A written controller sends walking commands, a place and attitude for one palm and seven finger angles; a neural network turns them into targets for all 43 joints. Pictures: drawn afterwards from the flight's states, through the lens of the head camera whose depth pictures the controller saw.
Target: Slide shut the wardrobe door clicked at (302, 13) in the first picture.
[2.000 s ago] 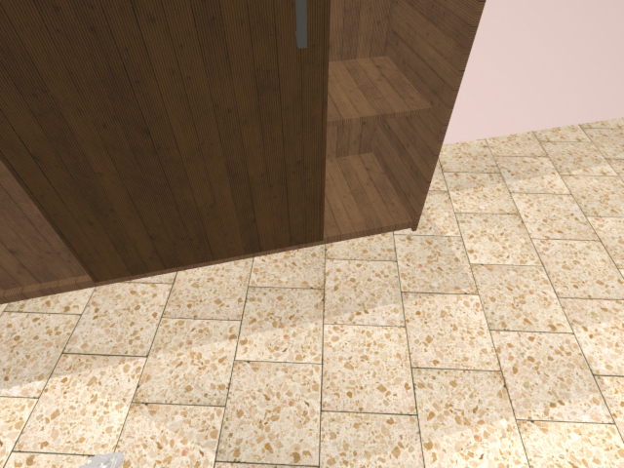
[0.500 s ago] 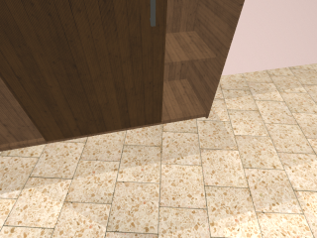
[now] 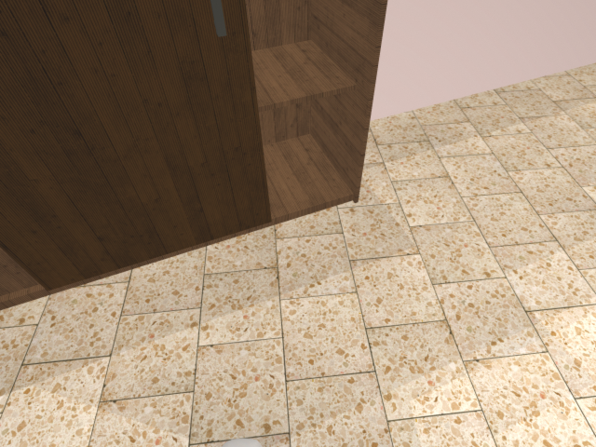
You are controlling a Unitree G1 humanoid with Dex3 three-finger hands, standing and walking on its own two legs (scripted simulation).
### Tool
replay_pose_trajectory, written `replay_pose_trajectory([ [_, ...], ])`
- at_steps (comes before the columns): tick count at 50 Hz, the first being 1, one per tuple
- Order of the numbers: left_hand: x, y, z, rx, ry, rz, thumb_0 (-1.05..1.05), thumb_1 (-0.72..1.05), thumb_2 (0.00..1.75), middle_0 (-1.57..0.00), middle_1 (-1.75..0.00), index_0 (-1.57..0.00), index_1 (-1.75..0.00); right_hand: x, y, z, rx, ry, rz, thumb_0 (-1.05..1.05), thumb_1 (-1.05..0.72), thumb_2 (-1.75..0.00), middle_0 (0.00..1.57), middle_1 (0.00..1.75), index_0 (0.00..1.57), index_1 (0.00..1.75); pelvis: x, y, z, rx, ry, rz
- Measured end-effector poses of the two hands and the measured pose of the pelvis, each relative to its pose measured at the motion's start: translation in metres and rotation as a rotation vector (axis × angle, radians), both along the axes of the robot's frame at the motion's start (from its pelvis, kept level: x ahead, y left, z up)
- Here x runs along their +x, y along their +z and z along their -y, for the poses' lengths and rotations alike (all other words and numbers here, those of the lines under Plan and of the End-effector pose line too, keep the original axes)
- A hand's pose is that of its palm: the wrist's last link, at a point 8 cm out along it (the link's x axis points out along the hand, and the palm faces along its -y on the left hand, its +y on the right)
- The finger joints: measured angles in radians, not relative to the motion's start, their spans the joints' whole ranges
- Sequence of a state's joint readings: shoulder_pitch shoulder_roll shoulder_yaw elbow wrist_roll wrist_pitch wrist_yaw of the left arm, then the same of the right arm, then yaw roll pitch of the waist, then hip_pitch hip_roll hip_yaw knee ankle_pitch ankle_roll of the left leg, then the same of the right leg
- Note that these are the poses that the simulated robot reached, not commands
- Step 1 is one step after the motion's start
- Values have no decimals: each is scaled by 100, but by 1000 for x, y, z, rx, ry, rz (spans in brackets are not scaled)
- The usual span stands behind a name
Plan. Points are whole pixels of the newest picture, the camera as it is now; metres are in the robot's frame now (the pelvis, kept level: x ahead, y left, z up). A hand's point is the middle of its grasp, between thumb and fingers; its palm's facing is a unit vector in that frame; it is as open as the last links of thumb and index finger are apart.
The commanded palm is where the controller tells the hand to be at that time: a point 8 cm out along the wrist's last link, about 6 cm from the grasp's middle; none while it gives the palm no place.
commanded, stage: walk to a spot facing it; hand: left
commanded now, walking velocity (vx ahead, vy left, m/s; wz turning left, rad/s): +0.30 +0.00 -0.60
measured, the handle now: out of the picture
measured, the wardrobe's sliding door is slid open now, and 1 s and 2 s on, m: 0.41 0.41 0.41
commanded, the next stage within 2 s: none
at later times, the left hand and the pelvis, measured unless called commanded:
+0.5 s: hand (147, 410) +0.19 +0.28 -0.17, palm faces -0.19 -0.96 -0.19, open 7.4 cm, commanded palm none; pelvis +0.14 +0.07 +0.02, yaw -17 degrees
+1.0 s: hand (295, 261) +0.51 +0.07 -0.17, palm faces -0.60 -0.78 -0.17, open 7.4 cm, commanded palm none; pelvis +0.29 +0.01 -0.01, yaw -35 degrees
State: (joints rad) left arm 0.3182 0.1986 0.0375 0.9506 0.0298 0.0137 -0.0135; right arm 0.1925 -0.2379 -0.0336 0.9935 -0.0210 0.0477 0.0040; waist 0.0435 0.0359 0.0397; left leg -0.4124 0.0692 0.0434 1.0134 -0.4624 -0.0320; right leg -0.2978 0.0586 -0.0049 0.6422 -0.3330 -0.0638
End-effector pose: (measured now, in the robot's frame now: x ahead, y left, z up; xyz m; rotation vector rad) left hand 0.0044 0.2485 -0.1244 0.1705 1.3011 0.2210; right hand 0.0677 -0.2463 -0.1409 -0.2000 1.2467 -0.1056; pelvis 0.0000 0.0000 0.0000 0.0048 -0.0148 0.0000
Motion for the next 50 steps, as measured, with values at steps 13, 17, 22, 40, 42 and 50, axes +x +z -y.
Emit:
replay_pose_trajectory([
  [13, 13, 10, -11, -65, -51, -152, 1, 90, 90, -21, -30, -20, -30, 58, 38, -16, -31, -104, 116, 1, -91, -90, 20, 30, 20, 30, 54, 20, -26, -8, -128, -43],
  [17, 46, -2, -38, -67, -75, -164, 1, 90, 90, -21, -30, -20, -30, 95, 44, -36, -52, -120, 181, 1, -91, -90, 20, 30, 20, 30, 82, 14, -47, -16, -172, -46],
  [22, 123, -18, -72, -60, -172, -144, 1, 90, 90, -20, -30, -20, -30, 108, 48, -60, -88, -191, 244, 0, -90, -90, 20, 30, 20, 30, 115, 7, -69, -29, -259, -29],
  [40, 451, -2, 41, -124, -621, 130, 1, 91, 90, -19, -30, -19, -30, -27, 35, -148, 17, -677, -318, 0, -91, -90, 20, 30, 20, 30, 236, 11, -53, -25, -494, -29],
  [42, 475, -7, 72, -139, -676, 140, 1, 91, 90, -19, -30, -19, -30, -29, 31, -156, 52, -724, -369, 0, -91, -90, 20, 30, 20, 30, 249, 5, -43, -23, -518, -32],
  [50, 524, -19, 136, -138, -771, 186, 1, 91, 90, -20, -30, -20, -30, 32, 1, -114, 84, -814, -303, 1, -91, -90, 20, 30, 20, 30, 288, -12, -5, -17, -611, -9],
])
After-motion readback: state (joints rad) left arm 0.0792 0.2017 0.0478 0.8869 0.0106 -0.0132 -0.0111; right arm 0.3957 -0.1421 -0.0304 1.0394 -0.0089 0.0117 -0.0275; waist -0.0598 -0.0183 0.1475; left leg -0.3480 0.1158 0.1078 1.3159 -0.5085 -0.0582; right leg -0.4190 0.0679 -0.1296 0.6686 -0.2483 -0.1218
